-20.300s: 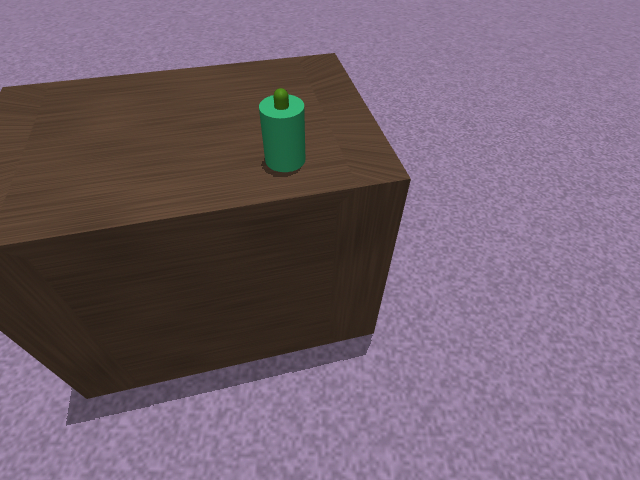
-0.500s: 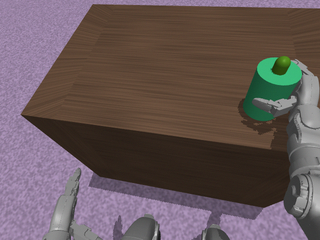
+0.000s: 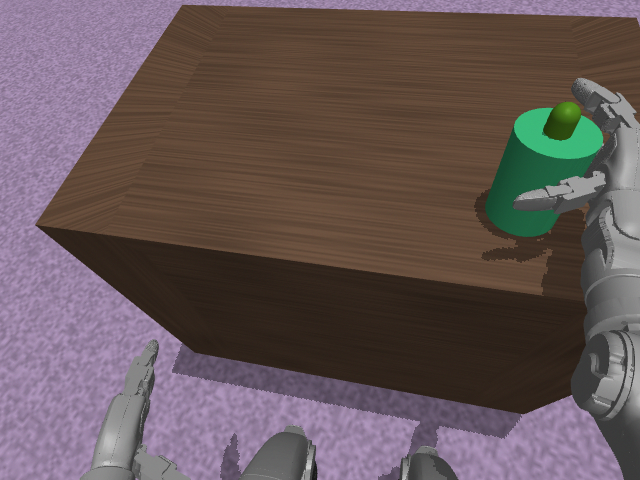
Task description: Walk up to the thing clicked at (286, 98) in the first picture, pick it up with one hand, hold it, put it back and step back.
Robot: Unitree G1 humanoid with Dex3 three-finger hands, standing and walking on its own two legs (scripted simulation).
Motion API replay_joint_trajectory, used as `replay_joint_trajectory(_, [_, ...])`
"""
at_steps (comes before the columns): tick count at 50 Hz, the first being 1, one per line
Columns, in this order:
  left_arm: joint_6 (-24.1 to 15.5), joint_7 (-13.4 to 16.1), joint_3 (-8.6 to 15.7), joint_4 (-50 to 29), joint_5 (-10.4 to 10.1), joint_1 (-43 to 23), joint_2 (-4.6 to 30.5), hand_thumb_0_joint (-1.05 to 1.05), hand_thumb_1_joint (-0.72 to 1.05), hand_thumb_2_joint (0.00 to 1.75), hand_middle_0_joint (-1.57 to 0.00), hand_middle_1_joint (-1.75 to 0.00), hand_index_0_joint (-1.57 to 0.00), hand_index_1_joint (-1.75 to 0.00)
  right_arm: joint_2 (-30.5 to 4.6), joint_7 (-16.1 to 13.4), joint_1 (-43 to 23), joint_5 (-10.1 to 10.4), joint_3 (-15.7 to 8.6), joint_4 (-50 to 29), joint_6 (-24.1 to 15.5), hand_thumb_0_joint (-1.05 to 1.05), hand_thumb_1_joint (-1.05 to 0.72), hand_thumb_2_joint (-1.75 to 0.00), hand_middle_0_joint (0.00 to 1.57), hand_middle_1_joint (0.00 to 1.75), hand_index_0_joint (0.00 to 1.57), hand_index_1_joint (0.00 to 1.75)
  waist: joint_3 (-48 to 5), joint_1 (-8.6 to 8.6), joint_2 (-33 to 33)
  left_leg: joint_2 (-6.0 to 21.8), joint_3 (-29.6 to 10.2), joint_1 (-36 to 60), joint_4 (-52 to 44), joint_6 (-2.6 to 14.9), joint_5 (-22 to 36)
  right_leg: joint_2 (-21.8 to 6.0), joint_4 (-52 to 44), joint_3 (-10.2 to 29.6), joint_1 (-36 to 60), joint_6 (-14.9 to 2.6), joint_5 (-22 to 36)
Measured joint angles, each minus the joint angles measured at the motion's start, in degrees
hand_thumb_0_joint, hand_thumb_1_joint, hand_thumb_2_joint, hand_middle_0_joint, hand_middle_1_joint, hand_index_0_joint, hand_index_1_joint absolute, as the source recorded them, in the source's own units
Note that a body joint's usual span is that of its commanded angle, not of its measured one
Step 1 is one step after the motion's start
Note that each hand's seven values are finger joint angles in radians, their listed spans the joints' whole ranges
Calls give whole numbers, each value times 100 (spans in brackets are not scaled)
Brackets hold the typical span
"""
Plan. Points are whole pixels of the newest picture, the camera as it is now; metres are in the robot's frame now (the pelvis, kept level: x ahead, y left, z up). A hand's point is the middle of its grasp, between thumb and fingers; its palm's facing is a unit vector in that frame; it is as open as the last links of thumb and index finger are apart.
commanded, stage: withdraw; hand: right
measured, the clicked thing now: (541, 165) +0.50 -0.19 +0.08
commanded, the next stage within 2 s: rise in 0.30 s
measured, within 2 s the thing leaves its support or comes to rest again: rests again in 0.04 s
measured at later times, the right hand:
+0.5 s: hand out of the picture +0.50 -0.26 +0.19, palm faces +0.17 +0.98 -0.12, open 17.2 cm
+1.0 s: hand out of the picture +0.39 -0.31 +0.14, palm faces +0.33 +0.88 -0.34, open 17.4 cm
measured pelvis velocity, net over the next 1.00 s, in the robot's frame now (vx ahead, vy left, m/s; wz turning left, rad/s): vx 0.07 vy -0.01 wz -0.01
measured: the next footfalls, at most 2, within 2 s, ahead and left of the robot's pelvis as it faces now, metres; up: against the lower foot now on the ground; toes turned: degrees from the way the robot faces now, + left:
none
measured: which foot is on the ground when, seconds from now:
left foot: down 0.00-1.00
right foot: down 0.00-1.00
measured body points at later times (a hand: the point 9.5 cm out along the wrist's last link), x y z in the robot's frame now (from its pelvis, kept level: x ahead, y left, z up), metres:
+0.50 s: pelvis +0.02 +0.00 +0.03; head +0.07 -0.01 +0.48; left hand +0.17 +0.26 -0.02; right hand +0.48 -0.31 +0.20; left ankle +0.04 +0.14 -0.67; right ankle +0.03 -0.12 -0.67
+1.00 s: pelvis +0.07 -0.01 +0.05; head +0.08 +0.00 +0.50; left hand +0.22 +0.25 -0.01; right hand +0.37 -0.35 +0.16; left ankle +0.04 +0.14 -0.67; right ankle +0.03 -0.12 -0.67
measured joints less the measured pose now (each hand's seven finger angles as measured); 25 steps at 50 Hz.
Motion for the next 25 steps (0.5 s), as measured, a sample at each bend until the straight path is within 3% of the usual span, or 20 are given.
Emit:
replay_joint_trajectory(8, [87, 54, 96, -28, -58, -6, 76, -1, -52, 4, -6, -5, -7, -5, -111, 0, 80, -90, -170, -302, 241, 0, 56, -18, 23, 22, 24, 22, 56, 2, 5, -22, 1, 107, -54, 13, 21, -21, -51, 1, 111, 16, 15])
replay_joint_trajectory(14, [119, 148, 9, 338, -179, -34, 78, -1, -52, 4, -6, -5, -7, -4, -425, 116, -3, 8, -237, -450, 540, -1, 54, -12, 16, 14, 16, 14, 52, -68, -29, -42, 1, 469, -366, 24, 106, -38, -345, -10, 470, 30, 87])
replay_joint_trajectory(22, [95, 249, -126, 1005, -317, -198, 82, -1, -53, 4, -6, -4, -6, -4, -837, 595, -288, 223, -10, -82, 1003, -1, 50, -6, 10, 7, 9, 7, -87, -261, -165, 11, 0, 997, -808, 10, 173, 20, -825, -31, 1002, 14, 188])
replay_joint_trajectory(25, [151, 228, -95, 1048, -356, -287, 56, -1, -53, 5, -6, -5, -6, -5, -938, 460, -287, -94, 260, 77, 1153, -1, 50, -5, 9, 6, 8, 6, -34, -347, -153, 26, -50, 1209, -973, -3, 208, 35, -1038, -90, 1254, 5, 236])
